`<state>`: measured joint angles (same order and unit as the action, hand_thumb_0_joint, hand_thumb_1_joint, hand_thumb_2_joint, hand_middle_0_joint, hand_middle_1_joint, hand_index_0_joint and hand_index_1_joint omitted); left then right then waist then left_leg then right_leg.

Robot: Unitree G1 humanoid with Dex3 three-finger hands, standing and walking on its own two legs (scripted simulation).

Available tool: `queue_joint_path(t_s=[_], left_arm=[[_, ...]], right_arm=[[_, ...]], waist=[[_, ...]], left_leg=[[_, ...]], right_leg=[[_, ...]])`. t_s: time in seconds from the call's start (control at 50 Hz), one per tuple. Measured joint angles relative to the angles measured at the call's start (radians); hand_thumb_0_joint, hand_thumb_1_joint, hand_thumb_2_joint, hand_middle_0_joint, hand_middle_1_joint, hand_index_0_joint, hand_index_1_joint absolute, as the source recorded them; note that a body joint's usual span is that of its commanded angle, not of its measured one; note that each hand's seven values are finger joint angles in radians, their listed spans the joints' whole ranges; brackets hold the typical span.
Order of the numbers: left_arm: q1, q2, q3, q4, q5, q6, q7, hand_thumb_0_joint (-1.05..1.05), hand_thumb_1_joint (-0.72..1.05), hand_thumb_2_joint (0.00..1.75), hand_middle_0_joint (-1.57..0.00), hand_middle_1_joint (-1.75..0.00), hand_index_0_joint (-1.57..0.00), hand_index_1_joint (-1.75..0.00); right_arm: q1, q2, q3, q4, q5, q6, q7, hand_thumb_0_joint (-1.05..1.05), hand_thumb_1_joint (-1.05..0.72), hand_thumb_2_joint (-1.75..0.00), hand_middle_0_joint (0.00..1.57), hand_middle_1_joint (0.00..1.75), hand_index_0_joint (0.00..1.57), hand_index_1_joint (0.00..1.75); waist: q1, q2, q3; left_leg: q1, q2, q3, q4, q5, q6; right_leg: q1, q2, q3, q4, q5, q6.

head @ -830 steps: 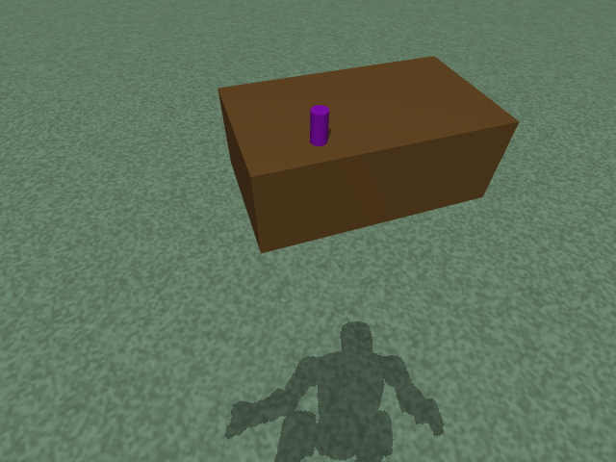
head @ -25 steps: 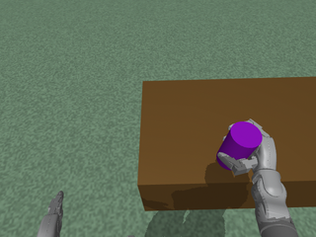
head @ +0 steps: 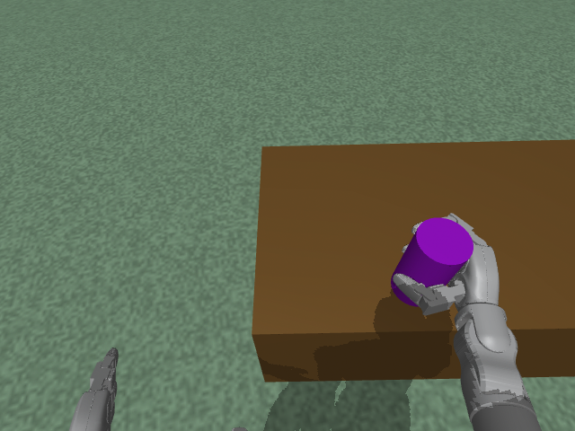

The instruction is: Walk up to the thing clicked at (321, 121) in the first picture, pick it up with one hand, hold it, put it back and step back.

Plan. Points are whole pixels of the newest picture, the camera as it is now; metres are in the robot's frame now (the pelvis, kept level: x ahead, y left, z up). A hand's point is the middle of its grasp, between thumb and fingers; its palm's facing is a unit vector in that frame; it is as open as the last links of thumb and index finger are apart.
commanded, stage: hold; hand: right
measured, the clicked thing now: (427, 265) +0.34 -0.17 +0.05
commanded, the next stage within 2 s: crouch in 1.14 s
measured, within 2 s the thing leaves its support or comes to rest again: neither
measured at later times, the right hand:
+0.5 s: hand (426, 270) +0.34 -0.17 +0.04, palm faces +0.11 +0.99 +0.02, open 9.6 cm
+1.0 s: hand (425, 262) +0.35 -0.17 +0.05, palm faces +0.10 +0.99 +0.02, open 9.6 cm
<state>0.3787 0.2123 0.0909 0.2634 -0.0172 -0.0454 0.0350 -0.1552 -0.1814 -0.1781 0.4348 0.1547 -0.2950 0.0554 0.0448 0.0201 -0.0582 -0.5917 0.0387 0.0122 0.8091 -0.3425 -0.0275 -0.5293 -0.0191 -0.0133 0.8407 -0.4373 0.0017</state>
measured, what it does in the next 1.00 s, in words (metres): stands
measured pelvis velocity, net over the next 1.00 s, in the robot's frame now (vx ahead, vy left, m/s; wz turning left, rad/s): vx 0.01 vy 0.00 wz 0.00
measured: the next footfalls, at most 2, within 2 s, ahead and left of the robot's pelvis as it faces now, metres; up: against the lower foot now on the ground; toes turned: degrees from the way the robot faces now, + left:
none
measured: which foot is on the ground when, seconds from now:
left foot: down 0.00-1.00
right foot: down 0.00-1.00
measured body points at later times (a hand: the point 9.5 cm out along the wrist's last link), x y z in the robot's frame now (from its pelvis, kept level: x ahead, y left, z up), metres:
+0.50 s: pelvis +0.01 +0.00 +0.00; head +0.05 -0.01 +0.45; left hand +0.16 +0.26 -0.04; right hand +0.33 -0.22 +0.04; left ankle +0.04 +0.14 -0.70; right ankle -0.01 -0.12 -0.70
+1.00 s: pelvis +0.01 +0.00 +0.00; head +0.05 -0.01 +0.45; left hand +0.16 +0.26 -0.04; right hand +0.34 -0.22 +0.05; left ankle +0.04 +0.14 -0.70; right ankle -0.01 -0.12 -0.70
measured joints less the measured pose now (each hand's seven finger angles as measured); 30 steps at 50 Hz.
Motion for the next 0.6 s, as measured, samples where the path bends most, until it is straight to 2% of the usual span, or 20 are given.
queue_joint_path(t_s=[0.6], left_arm=[[0.009, 0.001, -0.005, -0.022, 0.002, -0.007, 0.002, -0.01, -0.52, 0.04, -0.05, -0.06, -0.06, -0.05]], right_arm=[[0.035, 0.004, 0.001, -0.009, 0.005, -0.04, 0.004, -0.01, 0.39, -1.1, 0.71, 1.08, 0.77, 1.11]], waist=[[0.001, 0.002, -0.004]], left_leg=[[-0.011, -0.001, 0.003, 0.012, -0.019, 0.001]], right_leg=[[-0.011, -0.002, 0.004, 0.01, -0.017, 0.002]])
